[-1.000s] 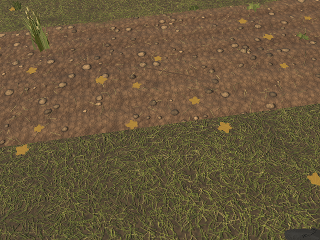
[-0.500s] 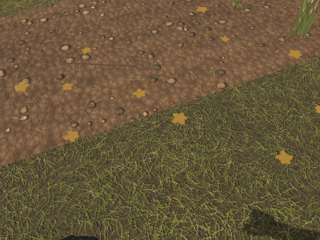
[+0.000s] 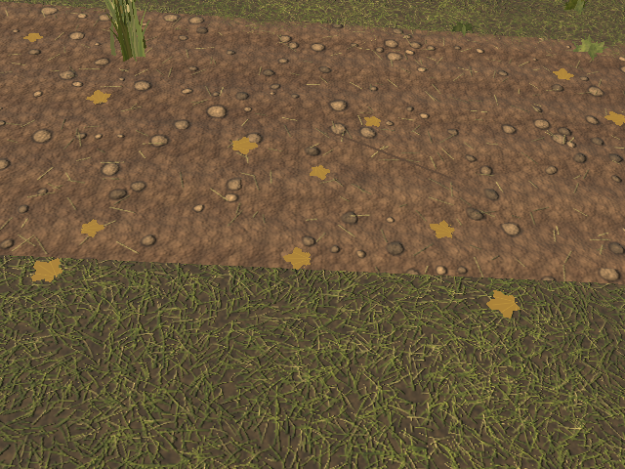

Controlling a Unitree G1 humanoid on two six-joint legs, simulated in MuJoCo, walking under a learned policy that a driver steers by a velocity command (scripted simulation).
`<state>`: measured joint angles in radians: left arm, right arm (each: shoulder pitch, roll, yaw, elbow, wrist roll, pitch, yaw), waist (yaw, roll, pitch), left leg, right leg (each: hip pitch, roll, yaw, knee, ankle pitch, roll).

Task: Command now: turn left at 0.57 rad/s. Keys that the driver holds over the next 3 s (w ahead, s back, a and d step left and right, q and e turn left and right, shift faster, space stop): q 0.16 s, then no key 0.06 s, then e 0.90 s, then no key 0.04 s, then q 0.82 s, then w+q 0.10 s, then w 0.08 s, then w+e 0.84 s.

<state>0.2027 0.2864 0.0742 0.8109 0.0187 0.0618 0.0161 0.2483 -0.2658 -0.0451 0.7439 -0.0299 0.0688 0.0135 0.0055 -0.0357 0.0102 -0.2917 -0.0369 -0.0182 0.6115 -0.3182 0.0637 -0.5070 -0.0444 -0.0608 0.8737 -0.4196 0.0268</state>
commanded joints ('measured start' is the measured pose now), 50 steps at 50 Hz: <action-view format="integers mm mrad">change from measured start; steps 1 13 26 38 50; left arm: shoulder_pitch -31 -39 -31 -48 116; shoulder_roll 80 69 138 91 284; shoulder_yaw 15 4 6 18 46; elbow -78 -93 -53 -150 -196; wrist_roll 2 -4 -13 -1 -9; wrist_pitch -17 -2 -45 -11 -28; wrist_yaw -3 -16 -27 -50 -48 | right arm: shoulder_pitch -38 85 -10 5 -73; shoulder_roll -195 -132 -111 -137 -143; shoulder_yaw -48 -30 -2 -26 -36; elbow -67 -43 -12 -63 -147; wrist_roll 3 12 7 -3 -4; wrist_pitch -15 -34 -53 -57 -14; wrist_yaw -23 -15 -29 -44 -12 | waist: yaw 20 -46 -25 -10 73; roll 181 150 -139 97 -139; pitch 44 -60 -14 -14 -44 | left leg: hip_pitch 30 231 26 131 -382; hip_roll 218 202 -10 356 40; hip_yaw -324 -365 -58 -245 19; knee -344 -280 -92 -303 430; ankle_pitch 174 404 75 365 -330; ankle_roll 125 143 -15 208 -107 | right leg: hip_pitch -154 -72 276 -62 414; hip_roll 24 33 -129 64 -332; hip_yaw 95 116 426 103 647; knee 213 18 -508 197 -563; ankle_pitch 82 87 422 -74 554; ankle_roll -9 6 -170 -54 -301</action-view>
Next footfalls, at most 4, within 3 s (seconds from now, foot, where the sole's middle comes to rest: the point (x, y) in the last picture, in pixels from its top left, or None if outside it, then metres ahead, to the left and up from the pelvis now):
0.44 right None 0.04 -0.11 -0.77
0.96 right None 0.00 -0.13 -0.77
1.44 left None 0.04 0.05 -0.77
2.08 left None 0.00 0.04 -0.77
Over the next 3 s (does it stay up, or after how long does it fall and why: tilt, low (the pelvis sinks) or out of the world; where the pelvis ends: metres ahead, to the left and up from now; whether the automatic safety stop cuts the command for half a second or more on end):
stays up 0.37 -0.05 0.01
